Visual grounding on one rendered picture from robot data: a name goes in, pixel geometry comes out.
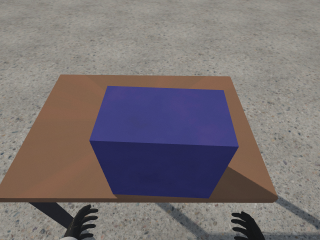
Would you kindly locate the carton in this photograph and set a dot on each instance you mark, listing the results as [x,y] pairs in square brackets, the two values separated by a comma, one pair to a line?
[166,142]

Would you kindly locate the table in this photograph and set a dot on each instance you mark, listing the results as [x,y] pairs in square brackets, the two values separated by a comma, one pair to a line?
[57,164]

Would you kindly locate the right robot hand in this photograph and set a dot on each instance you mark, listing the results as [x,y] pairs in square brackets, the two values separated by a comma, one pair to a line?
[252,230]

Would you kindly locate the left robot hand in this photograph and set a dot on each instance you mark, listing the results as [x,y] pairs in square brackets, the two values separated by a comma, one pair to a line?
[76,226]

